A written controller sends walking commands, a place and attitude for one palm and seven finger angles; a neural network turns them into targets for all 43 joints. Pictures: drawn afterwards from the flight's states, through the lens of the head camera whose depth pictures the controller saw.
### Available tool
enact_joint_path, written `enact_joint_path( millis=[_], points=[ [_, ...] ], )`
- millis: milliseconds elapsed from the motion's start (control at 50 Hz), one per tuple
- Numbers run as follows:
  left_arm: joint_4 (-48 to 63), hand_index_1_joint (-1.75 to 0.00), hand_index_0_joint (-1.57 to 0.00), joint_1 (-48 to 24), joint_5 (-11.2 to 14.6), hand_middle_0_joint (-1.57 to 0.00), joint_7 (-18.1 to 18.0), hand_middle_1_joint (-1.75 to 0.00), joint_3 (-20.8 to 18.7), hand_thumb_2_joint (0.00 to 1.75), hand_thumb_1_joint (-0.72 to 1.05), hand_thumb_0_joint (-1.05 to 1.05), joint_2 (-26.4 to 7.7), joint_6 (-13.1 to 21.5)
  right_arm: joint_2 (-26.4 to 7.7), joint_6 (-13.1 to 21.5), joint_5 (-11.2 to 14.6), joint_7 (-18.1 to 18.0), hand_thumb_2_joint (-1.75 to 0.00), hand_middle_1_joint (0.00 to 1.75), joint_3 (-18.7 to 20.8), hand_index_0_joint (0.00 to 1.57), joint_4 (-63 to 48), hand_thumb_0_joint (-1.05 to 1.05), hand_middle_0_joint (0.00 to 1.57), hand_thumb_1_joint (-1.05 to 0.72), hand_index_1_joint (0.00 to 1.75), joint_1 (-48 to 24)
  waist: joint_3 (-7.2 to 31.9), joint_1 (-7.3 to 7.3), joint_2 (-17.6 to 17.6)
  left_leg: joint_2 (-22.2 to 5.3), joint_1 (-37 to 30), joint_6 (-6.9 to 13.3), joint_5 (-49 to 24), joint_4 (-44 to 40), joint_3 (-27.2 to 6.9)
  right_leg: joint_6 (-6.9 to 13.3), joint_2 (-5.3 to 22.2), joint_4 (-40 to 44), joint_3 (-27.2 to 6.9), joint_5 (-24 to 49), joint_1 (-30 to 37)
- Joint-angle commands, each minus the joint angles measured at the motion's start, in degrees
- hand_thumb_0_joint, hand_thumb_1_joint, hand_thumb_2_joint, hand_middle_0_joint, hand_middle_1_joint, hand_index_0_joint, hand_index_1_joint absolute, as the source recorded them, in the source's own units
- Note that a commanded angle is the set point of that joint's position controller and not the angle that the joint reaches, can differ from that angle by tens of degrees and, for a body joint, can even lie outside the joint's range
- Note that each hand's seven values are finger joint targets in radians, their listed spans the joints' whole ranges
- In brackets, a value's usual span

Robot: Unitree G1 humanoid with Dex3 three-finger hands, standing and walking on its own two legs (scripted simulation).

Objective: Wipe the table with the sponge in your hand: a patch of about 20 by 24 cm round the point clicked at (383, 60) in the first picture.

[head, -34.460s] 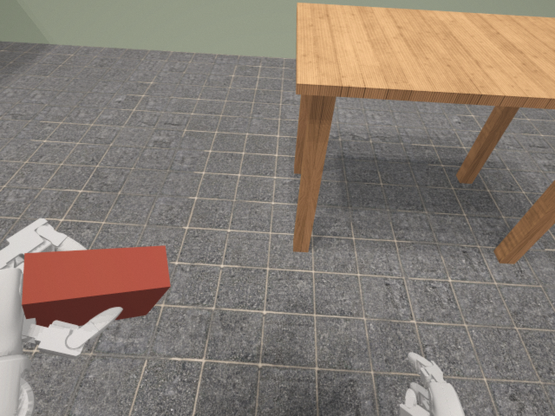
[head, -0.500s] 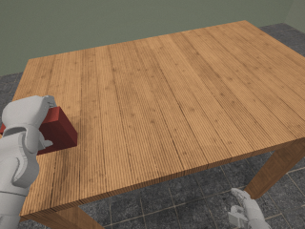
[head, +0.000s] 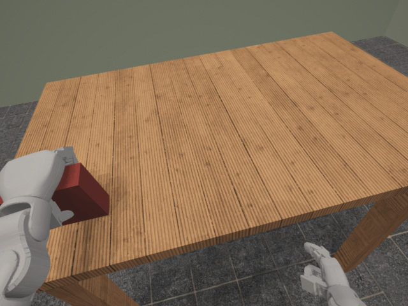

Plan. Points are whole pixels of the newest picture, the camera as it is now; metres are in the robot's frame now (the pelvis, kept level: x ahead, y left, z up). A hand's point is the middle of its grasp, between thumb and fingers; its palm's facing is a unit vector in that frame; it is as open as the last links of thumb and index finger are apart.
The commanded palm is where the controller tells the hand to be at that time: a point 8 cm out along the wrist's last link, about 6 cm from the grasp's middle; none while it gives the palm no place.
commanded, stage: wipe back along the first lane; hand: left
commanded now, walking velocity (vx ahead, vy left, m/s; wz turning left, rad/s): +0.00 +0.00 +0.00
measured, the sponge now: (67, 204) +0.24 +0.31 +0.09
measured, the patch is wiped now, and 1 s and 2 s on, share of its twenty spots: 1.00 1.00 1.00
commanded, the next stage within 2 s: lift the sponge slowly off the table in 0.08 s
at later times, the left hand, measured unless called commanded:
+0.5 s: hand (54, 201) +0.22 +0.29 +0.14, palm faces +0.10 -0.08 -0.99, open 9.2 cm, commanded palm +0.18 +0.28 +0.19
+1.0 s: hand (50, 200) +0.22 +0.29 +0.15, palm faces +0.07 -0.08 -0.99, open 9.2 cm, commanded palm +0.18 +0.29 +0.23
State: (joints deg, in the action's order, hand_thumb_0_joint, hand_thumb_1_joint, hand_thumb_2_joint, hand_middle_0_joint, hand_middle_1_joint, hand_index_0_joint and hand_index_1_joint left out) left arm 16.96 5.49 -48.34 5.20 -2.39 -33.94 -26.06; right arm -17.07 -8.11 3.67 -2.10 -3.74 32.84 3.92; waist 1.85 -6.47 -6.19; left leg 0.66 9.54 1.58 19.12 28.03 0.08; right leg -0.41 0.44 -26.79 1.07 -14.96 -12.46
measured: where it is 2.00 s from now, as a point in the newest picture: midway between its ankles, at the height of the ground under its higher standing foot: outside the picture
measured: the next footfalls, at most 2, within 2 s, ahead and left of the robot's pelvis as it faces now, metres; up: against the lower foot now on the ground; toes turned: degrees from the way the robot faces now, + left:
none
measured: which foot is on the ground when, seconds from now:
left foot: down 0.00-1.00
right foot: down 0.00-1.00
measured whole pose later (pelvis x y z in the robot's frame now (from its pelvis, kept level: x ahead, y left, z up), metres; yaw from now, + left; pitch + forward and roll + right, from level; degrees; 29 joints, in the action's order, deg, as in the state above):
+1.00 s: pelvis -0.02 -0.02 +0.00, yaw +1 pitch -3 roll +0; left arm 16.9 3.1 -45.5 8.9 -1.5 -37.8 -25.4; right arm -16.5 -5.5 2.7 -4.3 -4.7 34.2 2.6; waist -0.8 -7.9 -5.6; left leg -0.4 6.5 0.0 17.1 26.4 -1.1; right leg 1.3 -0.5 -25.9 2.2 -13.7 -9.5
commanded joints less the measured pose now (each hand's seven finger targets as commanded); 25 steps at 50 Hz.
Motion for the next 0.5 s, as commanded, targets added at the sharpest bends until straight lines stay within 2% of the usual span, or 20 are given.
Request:
enact_joint_path(
  millis=[0, 20, 40, 60, 80, 120, 140, 160, 220, 240, 260, 280, 320, 340, 360, 380, 420, 440, 460, 480],
  points=[
    [4.4, -1.60, -1.20, -2.2, 1.2, -1.20, 1.0, -1.60, -1.9, 1.30, 0.10, 0.00, -7.2, -1.6, -6.0, 2.7, 0.0, -0.5, -0.90, 0.30, 2.4, 0.20, -9.8, 0.00, 0.20, -0.90, 0.30, -10.4, 6.4, -0.33, 6.3, 0.1, 2.5, 0.5, -21.5, -3.8, -0.9, 3.4, -1.8, 1.1, 0.5, 15.7, 7.9],
    [6.4, -1.60, -1.20, -0.6, 0.9, -1.20, 0.8, -1.60, -2.7, 1.30, 0.10, 0.00, -7.7, -1.8, -5.6, 3.1, 0.1, -0.3, -0.90, 0.30, 2.1, 0.20, -10.5, 0.00, 0.20, -0.90, 0.30, -12.4, 8.2, -0.50, 6.4, -0.1, 1.8, 0.6, -21.5, -3.6, -1.3, 3.9, -2.5, 1.0, -0.9, 15.7, 8.5],
    [7.6, -1.60, -1.20, -0.8, 0.6, -1.20, 0.8, -1.60, -2.6, 1.30, 0.10, 0.00, -7.8, -1.8, -5.7, 3.3, -0.2, -0.2, -0.90, 0.30, 2.1, 0.20, -10.8, 0.00, 0.20, -0.90, 0.30, -10.5, 9.8, -0.87, 6.8, 0.4, 1.8, 0.8, -23.6, -2.7, -0.9, 3.6, -1.6, 0.1, 0.0, 17.7, 9.6],
    [5.7, -1.60, -1.20, 3.2, 1.4, -1.20, 0.9, -1.60, -1.4, 1.30, 0.10, 0.00, -5.6, -1.9, -5.4, 3.1, -0.1, -0.2, -0.90, 0.30, 2.0, 0.20, -10.0, 0.00, 0.20, -0.90, 0.30, -11.1, 7.3, -0.58, 6.0, 0.0, 2.1, 0.6, -23.6, -3.0, -0.9, 3.5, -1.9, 0.4, 0.2, 17.9, 8.7],
    [6.9, -1.60, -1.20, 3.9, 1.7, -1.20, 1.0, -1.60, -1.5, 1.30, 0.10, 0.00, -5.6, -1.8, -5.4, 2.9, 0.0, 0.0, -0.90, 0.30, 2.0, 0.20, -10.0, 0.00, 0.20, -0.90, 0.30, -10.8, 6.7, -0.62, 6.8, -0.1, 2.4, 0.5, -23.2, -3.4, -1.2, 3.4, -2.0, 0.4, 0.5, 17.6, 8.6],
    [10.8, -1.60, -1.20, 4.9, 1.6, -1.20, 0.8, -1.60, -1.7, 1.30, 0.10, 0.00, -5.4, -2.2, -5.0, 3.2, 0.1, 0.2, -0.90, 0.30, 1.9, 0.20, -11.1, 0.00, 0.20, -0.90, 0.30, -13.4, 7.8, -0.94, 5.9, -0.4, 1.9, 0.6, -22.2, -3.6, -1.5, 3.7, -2.6, 0.5, -0.9, 16.6, 8.8],
    [11.5, -1.60, -1.20, 2.7, 1.1, -1.20, 0.6, -1.60, -1.7, 1.30, 0.10, 0.00, -6.1, -2.2, -5.4, 3.3, -0.3, 0.2, -0.90, 0.30, 1.9, 0.20, -11.1, 0.00, 0.20, -0.90, 0.30, -11.3, 8.3, -0.82, 6.5, -0.1, 2.4, 0.7, -22.3, -3.0, -0.9, 3.4, -1.8, 0.2, 0.1, 16.4, 8.8],
    [8.0, -1.60, -1.20, 4.8, 1.6, -1.20, 0.4, -1.60, -1.6, 1.30, 0.10, 0.00, -5.3, -2.6, -5.2, 3.0, -0.1, 0.0, -0.90, 0.30, 1.9, 0.20, -10.0, 0.00, 0.20, -0.90, 0.30, -11.4, 5.0, -0.48, 6.9, -0.4, 3.0, 0.5, -21.5, -3.6, -1.0, 3.4, -2.1, 0.7, 0.3, 15.5, 7.5],
    [11.2, -1.60, -1.20, -2.0, 0.6, -1.20, 0.0, -1.60, -2.7, 1.30, 0.10, 0.00, -8.1, -3.2, -5.4, 3.0, -0.1, -0.6, -0.90, 0.30, 1.6, 0.20, -10.7, 0.00, 0.20, -0.90, 0.30, -13.6, 6.3, -0.42, 5.9, -0.4, 2.0, 0.6, -19.2, -4.3, -1.5, 3.9, -2.7, 1.3, -1.4, 12.8, 7.3],
    [11.2, -1.60, -1.20, -5.3, -0.1, -1.20, -0.3, -1.60, -2.9, 1.30, 0.10, 0.00, -9.0, -3.3, -5.5, 3.3, -0.5, -0.8, -0.90, 0.30, 1.6, 0.20, -10.7, 0.00, 0.20, -0.90, 0.30, -11.4, 7.8, -0.71, 5.5, -0.1, 2.0, 0.7, -20.7, -3.7, -1.1, 3.8, -1.9, 0.7, -0.1, 13.2, 7.9],
    [7.5, -1.60, -1.20, -2.6, 0.3, -1.20, -0.3, -1.60, -1.6, 1.30, 0.10, 0.00, -7.0, -3.8, -5.2, 3.1, -0.4, -1.0, -0.90, 0.30, 1.7, 0.20, -9.7, 0.00, 0.20, -0.90, 0.30, -11.9, 4.7, -0.41, 5.2, -0.3, 2.3, 0.5, -19.9, -4.3, -1.2, 3.8, -2.1, 1.4, 0.1, 12.3, 6.8],
    [8.8, -1.60, -1.20, -3.6, 0.3, -1.20, 0.0, -1.60, -0.7, 1.30, 0.10, 0.00, -6.4, -3.6, -5.4, 3.0, -0.3, -1.0, -0.90, 0.30, 1.7, 0.20, -9.7, 0.00, 0.20, -0.90, 0.30, -11.5, 5.3, -0.38, 5.1, -0.2, 1.9, 0.5, -20.0, -4.5, -1.2, 3.7, -2.1, 1.4, 0.3, 12.7, 7.1],
    [11.4, -1.60, -1.20, -4.0, -0.1, -1.20, -0.1, -1.60, -3.8, 1.30, 0.10, 0.00, -10.0, -3.6, -5.2, 3.6, -0.3, -1.1, -0.90, 0.30, 1.5, 0.20, -10.5, 0.00, 0.20, -0.90, 0.30, -13.9, 8.5, -1.03, 5.3, -0.2, 0.9, 0.7, -20.4, -4.3, -1.7, 4.2, -2.6, 1.1, -1.7, 13.6, 9.1],
    [11.9, -1.60, -1.20, -7.3, -0.6, -1.20, -0.2, -1.60, -3.7, 1.30, 0.10, 0.00, -10.7, -3.4, -5.4, 3.8, -0.6, -1.2, -0.90, 0.30, 1.4, 0.20, -10.5, 0.00, 0.20, -0.90, 0.30, -12.0, 9.7, -1.05, 4.9, 0.2, 1.0, 0.7, -21.9, -3.7, -1.2, 4.0, -1.7, 0.6, -0.4, 14.4, 9.7],
    [9.1, -1.60, -1.20, -4.2, 0.0, -1.20, 0.1, -1.60, -2.5, 1.30, 0.10, 0.00, -8.4, -3.6, -5.0, 3.6, -0.6, -1.3, -0.90, 0.30, 1.6, 0.20, -9.7, 0.00, 0.20, -0.90, 0.30, -12.4, 6.9, -0.80, 4.7, -0.1, 1.4, 0.6, -21.7, -4.1, -1.3, 3.9, -2.0, 1.1, -0.1, 14.2, 8.7],
    [10.6, -1.60, -1.20, -4.8, 0.3, -1.20, 0.4, -1.60, -1.8, 1.30, 0.10, 0.00, -8.2, -3.3, -5.2, 3.4, -0.6, -1.1, -0.90, 0.30, 1.5, 0.20, -9.7, 0.00, 0.20, -0.90, 0.30, -12.1, 7.2, -0.72, 3.5, 0.0, 0.9, 0.6, -21.9, -4.3, -1.3, 3.9, -2.0, 1.2, 0.0, 14.7, 8.9],
    [12.7, -1.60, -1.20, -6.2, 0.0, -1.20, 0.5, -1.60, -3.5, 1.30, 0.10, 0.00, -10.2, -3.2, -4.9, 4.0, -0.5, -1.2, -0.90, 0.30, 1.2, 0.20, -10.6, 0.00, 0.20, -0.90, 0.30, -14.4, 8.3, -0.97, 4.2, 0.0, 0.6, 0.8, -20.9, -4.5, -1.8, 4.2, -2.6, 1.4, -1.5, 13.9, 9.4],
    [12.7, -1.60, -1.20, -8.1, -0.3, -1.20, 0.3, -1.60, -4.6, 1.30, 0.10, 0.00, -11.8, -3.0, -5.1, 4.2, -0.8, -1.3, -0.90, 0.30, 1.3, 0.20, -10.3, 0.00, 0.20, -0.90, 0.30, -12.2, 9.6, -1.25, 4.2, 0.3, 0.9, 0.9, -22.2, -3.9, -1.4, 4.0, -1.8, 0.8, -0.4, 14.6, 10.2],
    [9.5, -1.60, -1.20, -5.6, 0.1, -1.20, 0.6, -1.60, -3.9, 1.30, 0.10, 0.00, -10.6, -3.2, -5.0, 4.0, -0.8, -1.4, -0.90, 0.30, 1.4, 0.20, -9.4, 0.00, 0.20, -0.90, 0.30, -12.6, 6.8, -0.97, 4.0, 0.2, 1.2, 0.7, -21.5, -4.2, -1.3, 3.9, -1.9, 1.5, -0.3, 14.2, 9.1],
    [10.3, -1.60, -1.20, -6.5, 0.1, -1.20, 0.8, -1.60, -4.4, 1.30, 0.10, 0.00, -11.5, -2.8, -5.3, 3.8, -0.8, -1.3, -0.90, 0.30, 1.5, 0.20, -9.4, 0.00, 0.20, -0.90, 0.30, -12.2, 7.4, -1.01, 4.5, 0.2, 1.1, 0.7, -21.5, -4.4, -1.4, 3.9, -2.0, 1.5, -0.3, 14.4, 9.6]
  ],
)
